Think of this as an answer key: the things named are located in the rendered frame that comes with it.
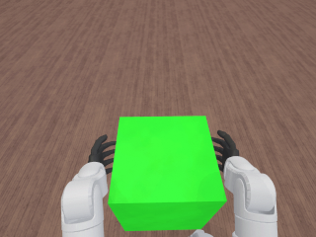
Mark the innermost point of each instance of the robot left hand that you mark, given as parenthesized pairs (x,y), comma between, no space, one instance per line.
(97,154)

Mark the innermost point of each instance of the carton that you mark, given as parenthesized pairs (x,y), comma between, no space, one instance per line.
(165,174)

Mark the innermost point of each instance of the robot right hand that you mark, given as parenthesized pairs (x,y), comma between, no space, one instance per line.
(228,150)

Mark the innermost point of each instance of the left robot forearm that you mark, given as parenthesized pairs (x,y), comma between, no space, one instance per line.
(82,210)

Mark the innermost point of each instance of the right robot shin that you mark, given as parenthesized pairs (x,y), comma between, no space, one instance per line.
(198,230)

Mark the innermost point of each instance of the right robot forearm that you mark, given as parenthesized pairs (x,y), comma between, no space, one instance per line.
(254,199)

